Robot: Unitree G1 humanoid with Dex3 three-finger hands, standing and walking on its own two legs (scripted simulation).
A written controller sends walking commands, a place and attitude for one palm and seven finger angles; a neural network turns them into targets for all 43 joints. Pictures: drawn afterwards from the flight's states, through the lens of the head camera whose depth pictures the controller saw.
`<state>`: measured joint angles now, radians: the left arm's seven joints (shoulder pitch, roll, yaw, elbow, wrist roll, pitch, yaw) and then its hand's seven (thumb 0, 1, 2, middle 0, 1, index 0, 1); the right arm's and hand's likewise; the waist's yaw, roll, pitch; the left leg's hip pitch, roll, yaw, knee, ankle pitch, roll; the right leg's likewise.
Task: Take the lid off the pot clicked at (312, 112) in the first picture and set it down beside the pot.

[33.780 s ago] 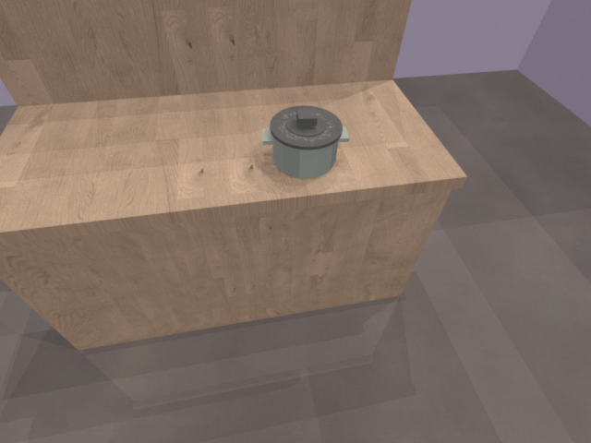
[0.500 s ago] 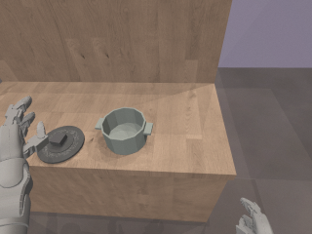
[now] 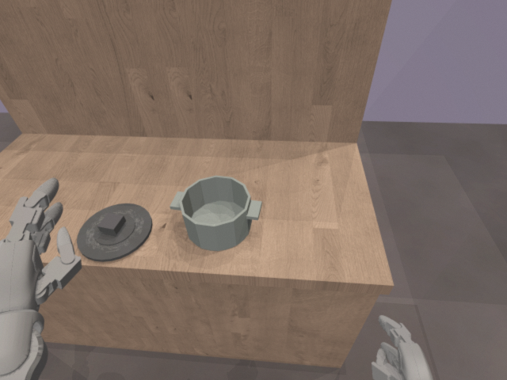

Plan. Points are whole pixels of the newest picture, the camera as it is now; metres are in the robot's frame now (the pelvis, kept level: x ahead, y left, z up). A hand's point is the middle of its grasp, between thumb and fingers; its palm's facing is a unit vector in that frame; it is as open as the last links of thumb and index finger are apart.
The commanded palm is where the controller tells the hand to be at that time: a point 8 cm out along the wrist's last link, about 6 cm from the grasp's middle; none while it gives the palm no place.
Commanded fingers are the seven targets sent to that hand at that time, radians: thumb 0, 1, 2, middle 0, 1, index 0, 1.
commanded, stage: draw the hand back to the body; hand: left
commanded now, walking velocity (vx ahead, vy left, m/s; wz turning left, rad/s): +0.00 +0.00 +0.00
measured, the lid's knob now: (112, 223) +0.46 +0.41 -0.09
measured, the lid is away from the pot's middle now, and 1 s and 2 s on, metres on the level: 0.26 0.26 0.26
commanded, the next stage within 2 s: step back with the hand held close in 0.32 s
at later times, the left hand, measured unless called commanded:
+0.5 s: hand (47, 285) +0.17 +0.26 +0.16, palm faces +0.41 -0.83 -0.37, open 7.4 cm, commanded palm +0.12 +0.30 +0.17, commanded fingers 0.00 0.90 0.90 -0.20 -0.30 -0.20 -0.30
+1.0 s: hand (20, 319) +0.13 +0.27 +0.16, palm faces +0.31 -0.81 -0.50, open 7.4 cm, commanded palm +0.08 +0.31 +0.17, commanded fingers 0.00 0.90 0.90 -0.20 -0.30 -0.20 -0.30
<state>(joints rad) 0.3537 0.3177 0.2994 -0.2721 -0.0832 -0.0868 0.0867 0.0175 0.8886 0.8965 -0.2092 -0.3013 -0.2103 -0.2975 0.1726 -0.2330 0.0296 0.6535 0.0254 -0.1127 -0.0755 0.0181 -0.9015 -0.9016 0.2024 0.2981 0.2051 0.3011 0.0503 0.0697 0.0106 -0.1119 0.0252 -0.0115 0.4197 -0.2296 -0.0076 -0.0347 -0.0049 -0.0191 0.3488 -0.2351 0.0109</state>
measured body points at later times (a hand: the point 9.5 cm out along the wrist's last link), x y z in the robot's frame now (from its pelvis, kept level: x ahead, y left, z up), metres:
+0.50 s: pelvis -0.01 +0.01 +0.00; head -0.03 +0.01 +0.45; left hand +0.14 +0.30 +0.18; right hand +0.19 -0.19 -0.07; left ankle +0.00 +0.12 -0.74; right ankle -0.02 -0.13 -0.74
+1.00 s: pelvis -0.05 +0.03 -0.01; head -0.02 +0.05 +0.43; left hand +0.11 +0.31 +0.18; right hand +0.13 -0.19 -0.09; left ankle +0.00 +0.12 -0.74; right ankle -0.02 -0.13 -0.74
